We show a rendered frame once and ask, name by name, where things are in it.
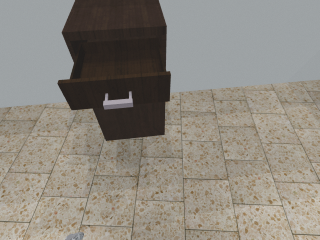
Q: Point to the handle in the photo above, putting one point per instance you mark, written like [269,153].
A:
[118,103]

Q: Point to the drawer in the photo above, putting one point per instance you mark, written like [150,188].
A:
[116,68]

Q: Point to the cabinet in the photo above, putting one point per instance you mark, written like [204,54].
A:
[113,20]

